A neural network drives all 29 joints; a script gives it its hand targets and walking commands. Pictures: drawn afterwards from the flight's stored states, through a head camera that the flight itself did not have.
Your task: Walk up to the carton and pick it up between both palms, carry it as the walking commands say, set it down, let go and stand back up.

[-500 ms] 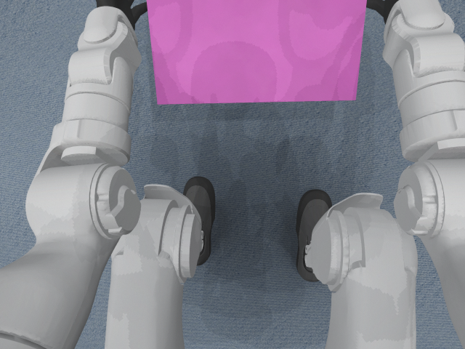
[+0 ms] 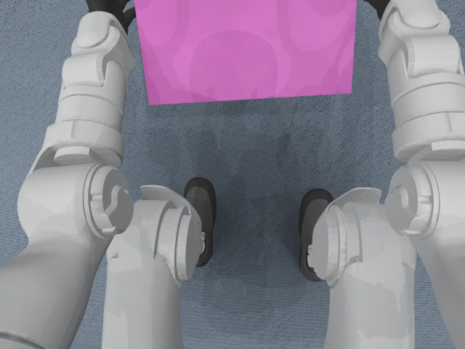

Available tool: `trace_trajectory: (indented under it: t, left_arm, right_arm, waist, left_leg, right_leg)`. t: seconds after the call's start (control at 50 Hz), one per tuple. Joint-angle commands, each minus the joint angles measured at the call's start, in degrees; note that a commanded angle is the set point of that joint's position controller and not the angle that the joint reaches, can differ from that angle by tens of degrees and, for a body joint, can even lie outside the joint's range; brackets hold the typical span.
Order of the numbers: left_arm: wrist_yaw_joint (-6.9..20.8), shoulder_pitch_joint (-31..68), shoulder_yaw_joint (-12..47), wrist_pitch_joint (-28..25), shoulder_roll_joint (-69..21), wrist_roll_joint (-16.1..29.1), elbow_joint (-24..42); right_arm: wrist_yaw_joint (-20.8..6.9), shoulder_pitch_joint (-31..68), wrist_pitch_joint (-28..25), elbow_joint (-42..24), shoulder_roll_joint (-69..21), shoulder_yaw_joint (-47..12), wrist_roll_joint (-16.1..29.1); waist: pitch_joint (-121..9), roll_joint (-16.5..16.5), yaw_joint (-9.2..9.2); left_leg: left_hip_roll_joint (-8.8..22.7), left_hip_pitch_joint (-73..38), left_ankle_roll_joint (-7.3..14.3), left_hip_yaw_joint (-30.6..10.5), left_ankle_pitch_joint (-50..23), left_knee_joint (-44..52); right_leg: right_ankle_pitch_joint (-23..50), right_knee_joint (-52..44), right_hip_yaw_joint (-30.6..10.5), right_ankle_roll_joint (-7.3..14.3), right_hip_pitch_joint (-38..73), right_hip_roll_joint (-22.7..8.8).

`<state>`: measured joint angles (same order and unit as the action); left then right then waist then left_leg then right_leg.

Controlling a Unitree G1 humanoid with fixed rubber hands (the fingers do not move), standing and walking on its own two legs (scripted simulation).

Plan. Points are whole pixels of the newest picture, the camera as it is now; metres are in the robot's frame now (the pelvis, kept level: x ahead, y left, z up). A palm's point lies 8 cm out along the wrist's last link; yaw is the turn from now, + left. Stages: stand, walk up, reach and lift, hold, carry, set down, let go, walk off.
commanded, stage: set down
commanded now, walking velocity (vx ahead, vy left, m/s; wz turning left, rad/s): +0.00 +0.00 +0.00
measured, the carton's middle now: (245, 4) +0.57 +0.01 -0.25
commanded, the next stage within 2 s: none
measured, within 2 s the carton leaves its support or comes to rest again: rests again in 0.20 s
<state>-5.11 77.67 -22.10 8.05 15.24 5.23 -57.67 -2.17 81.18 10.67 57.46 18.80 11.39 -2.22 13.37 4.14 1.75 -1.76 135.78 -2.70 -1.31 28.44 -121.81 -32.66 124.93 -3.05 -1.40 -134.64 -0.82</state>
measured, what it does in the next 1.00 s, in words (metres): stands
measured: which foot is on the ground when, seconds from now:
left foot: down 0.00-1.00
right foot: down 0.00-1.00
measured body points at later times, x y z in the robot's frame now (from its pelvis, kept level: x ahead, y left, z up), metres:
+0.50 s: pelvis +0.00 +0.00 +0.00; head +0.37 -0.03 +0.25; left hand +0.55 +0.19 -0.18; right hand +0.56 -0.17 -0.19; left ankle +0.13 +0.13 -0.33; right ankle +0.10 -0.13 -0.33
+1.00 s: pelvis +0.00 +0.00 +0.00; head +0.37 -0.03 +0.24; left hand +0.53 +0.19 -0.19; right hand +0.55 -0.20 -0.20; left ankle +0.13 +0.13 -0.33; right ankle +0.10 -0.13 -0.33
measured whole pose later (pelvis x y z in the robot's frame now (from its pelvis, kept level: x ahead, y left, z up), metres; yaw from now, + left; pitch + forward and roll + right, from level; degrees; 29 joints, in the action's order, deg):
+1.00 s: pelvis +0.00 +0.00 +0.00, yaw +0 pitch +39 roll +2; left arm -8.0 80.1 -9.9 0.3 17.4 13.0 -66.8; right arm 3.9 82.3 1.2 66.3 24.6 2.4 9.0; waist 19.0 2.7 2.5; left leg -1.2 132.8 -2.9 -0.7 29.0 -123.0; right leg -32.8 126.4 -3.9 -2.0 -132.4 0.0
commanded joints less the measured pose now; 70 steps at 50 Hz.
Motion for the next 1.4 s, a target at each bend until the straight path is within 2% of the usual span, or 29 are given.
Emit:
trace_trajectory:
  t: [0.0, 0.26, 0.5, 0.6, 0.66, 0.7, 0.76, 0.8, 0.88, 0.98, 1.1, 1.24, 1.38]
  left_arm:
    - [14.83, 22.08, 19.10, 1.49, -51.19, 3.14, 2.67]
    - [14.46, 21.86, 19.50, 0.37, -49.26, 4.03, 2.28]
    - [13.32, 20.51, 18.33, -0.62, -45.33, 3.60, 1.33]
    - [12.07, 19.03, 17.25, -1.47, -40.49, 3.50, 0.60]
    - [10.53, 17.16, 16.02, -2.31, -34.70, 3.49, -0.24]
    - [8.61, 14.74, 14.40, -3.26, -27.64, 3.43, -1.13]
    - [4.05, 10.53, 11.21, -5.52, -12.21, 3.59, -1.92]
    - [0.60, 9.21, 11.08, -7.14, -2.15, 5.24, -2.07]
    - [-2.04, 10.05, 12.03, -8.16, 2.28, 7.00, -4.62]
    - [-3.32, 11.38, 12.10, -8.90, 7.38, 8.28, -4.61]
    - [-3.12, 11.77, 12.01, -8.81, 9.90, 8.54, -5.03]
    - [-2.09, 12.49, 11.96, -8.75, 11.45, 8.95, -3.27]
    - [-1.74, 10.98, 11.47, -8.26, 13.00, 9.29, 1.42]
  right_arm:
    - [-11.89, 18.21, -1.23, -3.35, -42.28, -14.32, 2.17]
    - [-11.55, 15.38, -1.68, -0.56, -41.81, -12.40, 0.62]
    - [-10.52, 15.11, -2.82, -0.10, -38.47, -11.77, 1.03]
    - [-9.14, 14.69, -3.71, 0.38, -33.50, -10.87, 1.46]
    - [-7.42, 13.98, -4.54, 1.18, -27.25, -9.51, 1.67]
    - [-5.39, 12.70, -5.41, 2.21, -19.83, -7.87, 1.79]
    - [-0.47, 11.25, -7.24, 3.40, -3.89, -5.81, 2.92]
    - [3.19, 11.28, -8.82, 2.93, 5.89, -5.92, 5.06]
    - [6.23, 16.32, -10.73, 1.86, 11.02, -7.44, 9.29]
    - [6.45, 17.60, -10.84, 3.75, 13.75, -9.20, 13.25]
    - [5.17, 18.06, -10.44, 7.37, 14.94, -11.41, 16.31]
    - [4.38, 18.29, -10.19, 8.19, 16.82, -11.14, 16.59]
    - [4.42, 17.81, -9.73, 2.67, 18.90, -9.41, 16.14]
  waist:
    - [-53.50, -6.29, -4.79]
    - [-51.28, -5.88, -5.37]
    - [-51.01, -6.32, -4.60]
    - [-51.48, -6.70, -4.08]
    - [-51.98, -7.03, -3.72]
    - [-52.56, -7.25, -3.37]
    - [-54.27, -8.06, -2.70]
    - [-56.30, -8.98, -2.24]
    - [-59.86, -9.73, -1.14]
    - [-60.93, -10.44, 0.88]
    - [-57.88, -9.63, 2.73]
    - [-57.11, -9.04, 2.58]
    - [-64.75, -9.44, 2.32]
  left_leg:
    - [-4.52, -28.22, 0.42, 5.48, -13.39, 6.49]
    - [-4.48, -27.54, 0.24, 5.38, -14.32, 5.67]
    - [-4.19, -28.47, 0.01, 5.27, -14.59, 5.26]
    - [-3.86, -29.02, -0.24, 5.49, -14.63, 5.06]
    - [-3.52, -29.51, -0.54, 5.73, -14.46, 5.07]
    - [-3.17, -30.14, -0.84, 5.92, -14.28, 5.20]
    - [-2.52, -31.68, -1.26, 6.09, -14.55, 5.36]
    - [-2.03, -33.38, -1.19, 5.68, -15.43, 5.27]
    - [-1.24, -35.21, -1.01, 4.41, -17.00, 5.24]
    - [-0.28, -36.63, -0.90, 4.23, -16.74, 5.44]
    - [0.81, -35.82, -0.85, 4.68, -14.21, 5.66]
    - [1.49, -35.16, -0.93, 5.04, -13.41, 5.04]
    - [1.26, -38.94, -0.86, 5.44, -16.14, 4.60]
  right_leg:
    - [15.90, -11.06, 5.50, 2.22, 27.51, 3.47]
    - [16.78, -10.16, 5.04, 2.42, 26.97, 3.24]
    - [16.54, -9.58, 4.76, 2.04, 27.07, 2.97]
    - [16.45, -9.32, 4.60, 1.67, 27.75, 2.74]
    - [16.20, -9.24, 4.46, 1.30, 28.59, 2.47]
    - [15.86, -9.25, 4.32, 0.98, 29.42, 2.18]
    - [15.62, -9.54, 3.85, 0.25, 31.36, 1.56]
    - [16.17, -9.75, 3.38, -0.27, 33.50, 1.16]
    - [17.50, -9.05, 2.55, -0.94, 35.63, 0.63]
    - [16.96, -8.79, 2.37, -1.09, 34.79, 0.12]
    - [14.55, -8.98, 2.22, -0.74, 32.94, -0.09]
    - [13.93, -8.66, 2.24, -0.61, 33.08, -0.18]
    - [16.63, -8.25, 3.17, -0.70, 37.57, 0.30]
